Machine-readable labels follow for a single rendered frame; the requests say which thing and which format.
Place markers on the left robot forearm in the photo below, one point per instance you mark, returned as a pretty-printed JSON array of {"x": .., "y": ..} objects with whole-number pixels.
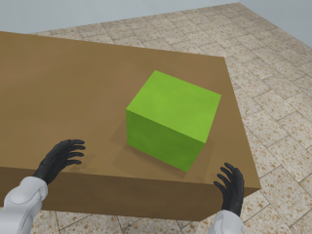
[{"x": 21, "y": 205}]

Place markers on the robot left hand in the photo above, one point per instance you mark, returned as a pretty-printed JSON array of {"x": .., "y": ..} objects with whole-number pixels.
[{"x": 56, "y": 159}]

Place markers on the right robot forearm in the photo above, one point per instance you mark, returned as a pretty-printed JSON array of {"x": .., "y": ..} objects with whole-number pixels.
[{"x": 226, "y": 222}]

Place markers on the carton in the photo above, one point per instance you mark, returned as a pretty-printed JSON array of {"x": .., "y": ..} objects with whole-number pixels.
[{"x": 170, "y": 119}]

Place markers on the robot right hand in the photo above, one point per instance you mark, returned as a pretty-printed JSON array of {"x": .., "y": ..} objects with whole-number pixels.
[{"x": 233, "y": 194}]

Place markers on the pedestal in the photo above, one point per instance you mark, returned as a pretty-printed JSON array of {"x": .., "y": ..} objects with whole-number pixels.
[{"x": 54, "y": 89}]

